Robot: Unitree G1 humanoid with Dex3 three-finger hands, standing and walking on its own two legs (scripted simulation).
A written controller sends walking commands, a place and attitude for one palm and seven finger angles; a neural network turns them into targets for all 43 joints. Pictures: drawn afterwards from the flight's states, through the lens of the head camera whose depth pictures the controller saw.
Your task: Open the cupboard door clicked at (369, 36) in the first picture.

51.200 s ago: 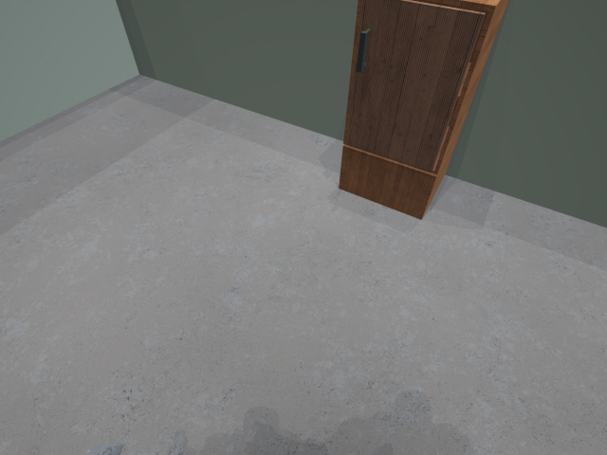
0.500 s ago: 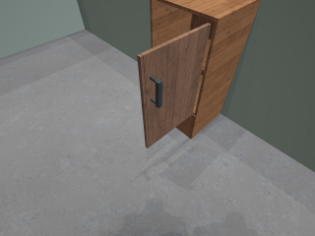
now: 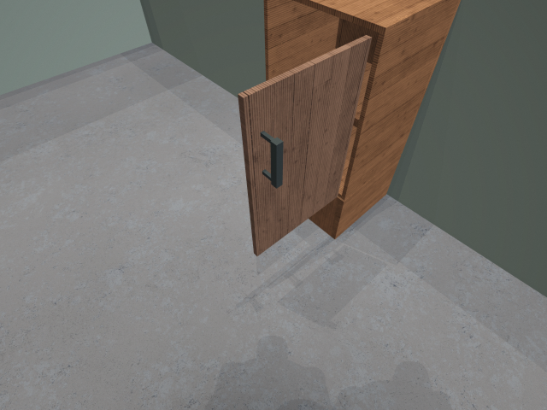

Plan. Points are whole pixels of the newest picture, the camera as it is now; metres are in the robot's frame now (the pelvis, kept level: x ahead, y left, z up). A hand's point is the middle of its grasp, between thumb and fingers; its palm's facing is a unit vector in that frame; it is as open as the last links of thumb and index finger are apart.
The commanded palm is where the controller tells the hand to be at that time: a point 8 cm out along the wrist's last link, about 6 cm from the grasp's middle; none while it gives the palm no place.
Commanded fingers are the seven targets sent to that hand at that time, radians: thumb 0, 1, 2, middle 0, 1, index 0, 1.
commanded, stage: look to check the result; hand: left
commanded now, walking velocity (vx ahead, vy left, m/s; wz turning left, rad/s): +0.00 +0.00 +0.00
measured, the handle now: (271, 159) +0.64 +0.05 -0.05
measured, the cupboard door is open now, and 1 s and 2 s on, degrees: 88 88 88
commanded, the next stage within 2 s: stand and wait in 0.12 s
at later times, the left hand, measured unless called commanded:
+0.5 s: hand out of the picture +0.03 +0.18 -0.17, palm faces +0.03 -0.97 -0.23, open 7.4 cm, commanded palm none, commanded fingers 0.00 0.90 0.90 -0.20 -0.30 -0.20 -0.30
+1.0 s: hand out of the picture +0.02 +0.19 -0.17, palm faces +0.03 -0.97 -0.23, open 7.4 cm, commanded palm none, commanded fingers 0.00 0.90 0.90 -0.20 -0.30 -0.20 -0.30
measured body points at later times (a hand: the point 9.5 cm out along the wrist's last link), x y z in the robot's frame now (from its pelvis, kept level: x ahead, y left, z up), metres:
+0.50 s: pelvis +0.00 -0.01 +0.00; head +0.02 -0.01 +0.45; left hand +0.03 +0.23 -0.15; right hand +0.02 -0.23 -0.16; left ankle +0.04 +0.14 -0.74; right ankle -0.02 -0.09 -0.74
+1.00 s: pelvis +0.01 +0.00 +0.00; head +0.03 -0.01 +0.45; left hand +0.02 +0.24 -0.15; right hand +0.02 -0.23 -0.16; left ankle +0.04 +0.14 -0.74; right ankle -0.02 -0.09 -0.74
